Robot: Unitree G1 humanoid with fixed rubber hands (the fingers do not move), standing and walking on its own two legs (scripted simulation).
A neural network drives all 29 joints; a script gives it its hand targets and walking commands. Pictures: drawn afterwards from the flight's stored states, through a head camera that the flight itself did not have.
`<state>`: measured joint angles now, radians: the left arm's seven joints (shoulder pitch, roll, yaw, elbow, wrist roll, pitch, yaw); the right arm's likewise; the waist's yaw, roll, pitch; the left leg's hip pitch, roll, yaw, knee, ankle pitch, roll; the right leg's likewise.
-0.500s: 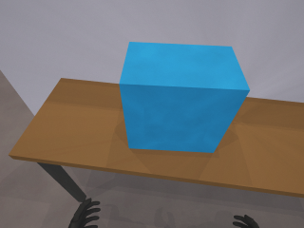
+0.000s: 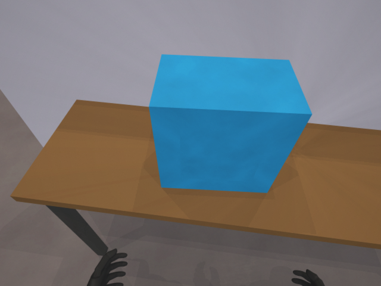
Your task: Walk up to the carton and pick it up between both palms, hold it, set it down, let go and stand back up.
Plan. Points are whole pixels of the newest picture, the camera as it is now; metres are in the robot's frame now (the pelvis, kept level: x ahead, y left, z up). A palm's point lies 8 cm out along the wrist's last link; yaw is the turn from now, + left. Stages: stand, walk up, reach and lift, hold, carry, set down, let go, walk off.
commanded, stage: stand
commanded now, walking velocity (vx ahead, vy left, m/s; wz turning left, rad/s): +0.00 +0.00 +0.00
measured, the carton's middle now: (219, 129) +0.50 +0.01 +0.04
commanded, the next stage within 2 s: none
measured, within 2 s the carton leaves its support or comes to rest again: neither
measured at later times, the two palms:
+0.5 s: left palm out of the picture +0.03 +0.30 -0.12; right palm out of the picture +0.13 -0.25 -0.09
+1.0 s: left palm out of the picture +0.02 +0.31 -0.12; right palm out of the picture +0.12 -0.24 -0.10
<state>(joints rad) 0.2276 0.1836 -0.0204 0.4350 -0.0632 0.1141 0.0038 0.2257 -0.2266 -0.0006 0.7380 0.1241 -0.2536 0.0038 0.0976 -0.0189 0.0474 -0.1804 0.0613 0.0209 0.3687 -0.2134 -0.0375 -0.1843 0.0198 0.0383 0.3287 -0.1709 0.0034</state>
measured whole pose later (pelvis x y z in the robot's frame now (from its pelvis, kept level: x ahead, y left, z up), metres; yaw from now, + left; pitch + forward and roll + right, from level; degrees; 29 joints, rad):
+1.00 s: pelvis -0.02 +0.00 -0.01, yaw +0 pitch -2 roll -1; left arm 0.19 0.35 0.03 1.02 0.00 -0.03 -0.02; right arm 0.23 -0.28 0.00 0.74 0.07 -0.01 0.00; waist 0.10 0.01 0.01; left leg -0.18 0.06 0.02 0.46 -0.24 -0.03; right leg -0.18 0.02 0.04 0.41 -0.19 0.00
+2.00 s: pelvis -0.02 +0.01 +0.00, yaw +0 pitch -2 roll -1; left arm 0.15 0.35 0.04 1.05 0.00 -0.03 -0.03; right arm 0.23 -0.29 0.00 0.76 0.06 0.00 0.00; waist 0.10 0.02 0.04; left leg -0.18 0.06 0.02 0.45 -0.23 -0.03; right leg -0.17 0.02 0.04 0.39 -0.18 0.00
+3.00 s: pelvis -0.02 +0.01 +0.00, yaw +0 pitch -2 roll -1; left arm 0.14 0.35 0.02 1.06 0.00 -0.03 -0.03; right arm 0.23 -0.29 0.00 0.77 0.06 -0.01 0.00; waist 0.10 0.04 0.04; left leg -0.18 0.06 0.02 0.44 -0.23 -0.03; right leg -0.17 0.02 0.04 0.38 -0.17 0.00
